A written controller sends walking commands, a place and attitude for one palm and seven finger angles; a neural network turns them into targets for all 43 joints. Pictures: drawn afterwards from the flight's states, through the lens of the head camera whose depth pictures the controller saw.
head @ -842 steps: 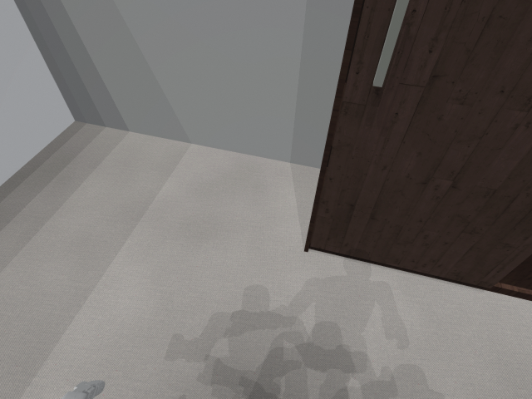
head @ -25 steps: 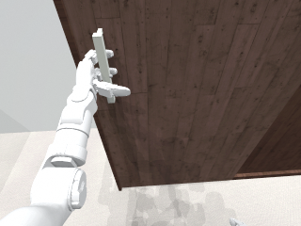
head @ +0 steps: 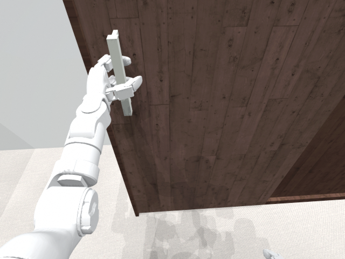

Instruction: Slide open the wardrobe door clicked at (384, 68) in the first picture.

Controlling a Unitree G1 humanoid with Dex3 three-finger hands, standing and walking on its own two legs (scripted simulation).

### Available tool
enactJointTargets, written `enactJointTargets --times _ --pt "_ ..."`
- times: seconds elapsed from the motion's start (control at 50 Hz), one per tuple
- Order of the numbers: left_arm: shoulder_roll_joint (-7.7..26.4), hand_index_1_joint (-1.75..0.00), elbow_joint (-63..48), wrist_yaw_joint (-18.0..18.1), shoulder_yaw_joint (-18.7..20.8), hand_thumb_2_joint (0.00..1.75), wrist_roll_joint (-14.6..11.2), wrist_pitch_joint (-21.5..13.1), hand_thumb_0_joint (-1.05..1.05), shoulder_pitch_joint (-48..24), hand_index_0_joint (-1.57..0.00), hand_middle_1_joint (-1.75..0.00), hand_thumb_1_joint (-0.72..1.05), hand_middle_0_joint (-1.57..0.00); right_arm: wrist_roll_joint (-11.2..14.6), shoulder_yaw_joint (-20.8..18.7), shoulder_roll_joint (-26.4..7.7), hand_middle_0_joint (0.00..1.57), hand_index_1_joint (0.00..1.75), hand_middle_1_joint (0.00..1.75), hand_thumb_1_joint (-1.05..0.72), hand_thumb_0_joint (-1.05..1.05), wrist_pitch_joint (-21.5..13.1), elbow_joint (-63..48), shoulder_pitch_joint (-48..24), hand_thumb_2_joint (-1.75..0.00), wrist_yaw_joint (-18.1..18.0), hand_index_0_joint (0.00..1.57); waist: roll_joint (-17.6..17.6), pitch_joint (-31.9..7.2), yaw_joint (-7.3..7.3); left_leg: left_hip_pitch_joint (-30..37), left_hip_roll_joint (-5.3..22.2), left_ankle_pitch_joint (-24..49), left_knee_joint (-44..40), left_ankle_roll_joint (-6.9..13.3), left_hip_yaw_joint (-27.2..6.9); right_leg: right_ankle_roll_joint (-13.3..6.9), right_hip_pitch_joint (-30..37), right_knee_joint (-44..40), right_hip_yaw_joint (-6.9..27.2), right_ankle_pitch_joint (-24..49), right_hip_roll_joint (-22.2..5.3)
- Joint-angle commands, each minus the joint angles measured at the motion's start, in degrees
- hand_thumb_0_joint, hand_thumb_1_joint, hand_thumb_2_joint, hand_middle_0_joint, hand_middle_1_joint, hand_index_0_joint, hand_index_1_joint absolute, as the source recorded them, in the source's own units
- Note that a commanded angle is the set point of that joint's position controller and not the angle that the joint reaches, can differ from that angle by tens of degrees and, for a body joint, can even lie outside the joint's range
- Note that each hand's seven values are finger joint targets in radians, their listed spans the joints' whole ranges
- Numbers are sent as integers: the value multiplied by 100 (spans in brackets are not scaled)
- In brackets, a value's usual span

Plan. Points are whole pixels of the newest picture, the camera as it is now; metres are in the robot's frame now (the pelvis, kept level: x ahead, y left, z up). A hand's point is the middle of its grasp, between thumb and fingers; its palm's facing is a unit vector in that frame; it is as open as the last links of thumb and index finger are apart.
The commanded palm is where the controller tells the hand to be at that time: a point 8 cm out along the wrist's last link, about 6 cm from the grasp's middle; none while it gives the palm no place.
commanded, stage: grip the handle and tug to test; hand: left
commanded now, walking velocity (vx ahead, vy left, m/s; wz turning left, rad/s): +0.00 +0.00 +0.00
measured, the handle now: (122, 76) +0.50 +0.15 +0.19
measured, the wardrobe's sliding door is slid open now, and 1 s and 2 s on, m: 0.00 0.00 0.00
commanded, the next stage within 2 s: tug the door sideways, standing still in 0.88 s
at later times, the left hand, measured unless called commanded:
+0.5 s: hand (128, 83) +0.45 +0.12 +0.20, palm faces +0.08 -1.00 +0.02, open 5.5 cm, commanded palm +0.41 +0.17 +0.20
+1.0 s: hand (129, 85) +0.44 +0.12 +0.20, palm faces +0.07 -1.00 +0.02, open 5.8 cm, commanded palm +0.40 +0.16 +0.20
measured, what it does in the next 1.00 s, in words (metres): stands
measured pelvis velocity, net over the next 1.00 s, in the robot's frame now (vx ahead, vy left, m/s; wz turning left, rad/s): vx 0.04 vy -0.01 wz -0.04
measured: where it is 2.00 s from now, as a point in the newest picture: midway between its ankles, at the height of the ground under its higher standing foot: outside the picture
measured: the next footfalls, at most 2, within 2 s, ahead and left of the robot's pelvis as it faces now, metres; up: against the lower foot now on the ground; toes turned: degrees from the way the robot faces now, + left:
none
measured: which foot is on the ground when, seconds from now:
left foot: down 0.00-1.00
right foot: down 0.00-1.00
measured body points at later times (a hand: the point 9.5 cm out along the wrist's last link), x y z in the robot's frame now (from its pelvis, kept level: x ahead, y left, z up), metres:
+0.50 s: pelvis +0.01 +0.00 +0.00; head +0.00 -0.01 +0.45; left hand +0.44 +0.17 +0.21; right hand +0.12 -0.25 -0.11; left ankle +0.05 +0.13 -0.74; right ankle -0.06 -0.11 -0.74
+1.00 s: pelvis +0.04 -0.01 +0.00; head +0.02 -0.02 +0.45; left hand +0.43 +0.17 +0.20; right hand +0.17 -0.25 -0.10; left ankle +0.05 +0.13 -0.74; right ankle -0.06 -0.11 -0.74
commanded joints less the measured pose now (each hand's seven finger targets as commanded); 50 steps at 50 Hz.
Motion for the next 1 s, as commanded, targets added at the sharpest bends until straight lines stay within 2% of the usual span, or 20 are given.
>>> enactJointTargets --times 0.0,0.04,0.08,0.1,0.18,0.24,0.28,0.34,0.36,0.4,0.46,0.54,0.6,0.64,0.68,0.84,0.92,0.94,0.96,0.98 --pt "799 -139 -1538 6 20 86 42 -534 0 -2992 -44 -139 81 -44 -13 -274 -671 20 30 30 -90 0 -285 -719 -251 -90 -7 20 -92 -1781 14 1818 -276 1212 39 357 -58 12 -570 -307 63 2425 127" --pt "847 -140 -1549 18 95 90 32 -549 0 -2779 -45 -140 90 -45 -8 -304 -708 20 30 30 -90 0 -284 -749 -222 -90 5 20 -297 -1809 44 1827 -261 1318 51 371 -49 20 -478 -302 33 2524 149" --pt "838 -140 -1643 28 155 90 20 -483 0 -2582 -45 -140 90 -45 -3 -305 -684 20 30 30 -90 0 -276 -772 -286 -90 28 20 -233 -1818 123 1811 -266 1392 52 364 -26 15 -447 -279 47 2663 150" --pt "849 -140 -1608 34 143 90 32 -440 0 -2634 -45 -140 90 -45 -3 -294 -692 20 30 30 -90 0 -258 -745 -269 -90 25 20 -405 -1704 83 1735 -271 1309 31 365 -30 25 -453 -302 29 2610 154" --pt "802 -140 -1627 54 84 90 41 -322 0 -2697 -45 -140 90 -45 -2 -292 -694 20 30 30 -90 0 -218 -742 -292 -90 -4 20 -454 -1500 29 1688 -259 1151 -15 382 -19 46 -537 -377 41 2444 152" --pt "942 -140 -1737 32 267 90 -24 -280 0 -2442 -45 -140 90 -45 -4 -300 -714 20 30 30 -90 0 -202 -788 -332 -90 -24 20 -409 -1642 141 1725 -272 1289 -7 386 25 43 -346 -380 62 2618 140" --pt "749 -140 -1719 11 62 90 -3 -230 0 -2566 -45 -140 90 -45 2 -278 -673 20 30 30 -90 0 -181 -763 -355 -90 -28 20 -372 -1526 58 1698 -283 1241 -12 378 12 44 -433 -371 52 2600 137" --pt "884 -140 -1632 52 198 90 -1 -211 0 -2561 -45 -140 90 -45 -10 -291 -707 20 30 30 -90 0 -176 -756 -289 -90 -45 20 -477 -1502 63 1719 -278 1192 -11 391 9 55 -457 -417 45 2473 142" --pt "941 -140 -1663 55 201 90 32 -199 0 -2604 -45 -140 90 -45 -5 -277 -694 20 30 30 -90 0 -160 -753 -337 -90 -47 20 -303 -1530 85 1690 -282 1179 -22 383 3 46 -463 -398 76 2484 121" --pt "743 -140 -1558 46 20 90 37 -163 0 -2771 -45 -140 90 -45 -4 -269 -670 20 30 30 -90 0 -149 -730 -319 -90 -53 20 -399 -1384 -14 1676 -281 1096 -15 382 -14 60 -594 -420 62 2407 126" --pt "741 -140 -1593 61 3 90 49 -196 0 -2849 -45 -140 90 -45 -11 -274 -675 20 30 30 -90 0 -153 -732 -324 -90 -58 20 -312 -1517 -12 1761 -280 1137 -3 379 -40 49 -585 -400 66 2386 120" --pt "386 -140 -1826 62 -199 90 0 -227 0 -2382 -45 -140 90 -45 6 -301 -648 20 30 30 -90 0 -191 -831 -352 -90 1 20 -260 -1782 92 1939 -282 1420 39 366 -39 17 -446 -334 17 2599 148" --pt "376 -140 -1986 30 -217 90 -18 -173 0 -2340 -45 -140 90 -45 13 -294 -649 20 30 30 -90 0 -184 -849 -413 -90 16 20 -376 -1659 91 1896 -276 1450 20 374 -25 28 -446 -332 21 2756 150" --pt "639 -140 -2128 15 39 90 -44 -155 0 -2003 -45 -140 90 -45 3 -303 -692 20 30 30 -90 0 -168 -906 -433 -90 14 20 -451 -1844 227 1885 -289 1607 12 380 4 26 -161 -316 19 2963 144" --pt "426 -140 -2370 -28 -115 90 -54 -93 0 -1822 -45 -140 90 -45 13 -284 -638 20 30 30 -90 0 -153 -965 -529 -90 31 20 -423 -1810 222 1927 -290 1717 7 376 26 27 -138 -295 16 3149 135" --pt "568 -140 -3563 -72 91 90 -106 275 0 -439 -45 -140 90 -45 -10 -280 -642 20 30 30 -90 0 -68 -1257 -793 -90 96 20 -402 -1967 480 2058 -281 2443 23 360 116 61 449 -186 -5 4182 75" --pt "454 -140 -4299 -98 6 90 -145 548 0 2 -45 -140 90 -45 0 -253 -595 20 30 30 -90 0 -5 -1349 -963 -90 114 20 -367 -1937 473 2148 -256 2670 28 338 129 85 493 -144 -9 4540 50" --pt "600 -140 -4215 -86 141 90 -181 627 0 219 -45 -140 90 -45 -5 -242 -638 20 30 30 -90 0 27 -1346 -976 -90 98 20 -455 -1859 517 2073 -266 2622 9 335 144 100 583 -169 -12 4573 36" --pt "678 -140 -4400 -78 217 90 -183 676 0 131 -45 -140 90 -45 -8 -235 -629 20 30 30 -90 0 41 -1341 -1026 -90 86 20 -462 -1818 487 2041 -263 2564 -23 332 153 112 578 -182 3 4639 19" --pt "435 -140 -4369 -84 -86 90 -168 751 0 -227 -45 -140 90 -45 1 -210 -604 20 30 30 -90 0 59 -1287 -1054 -90 66 20 -364 -1648 379 2060 -279 2504 -20 332 162 107 440 -217 12 4524 26"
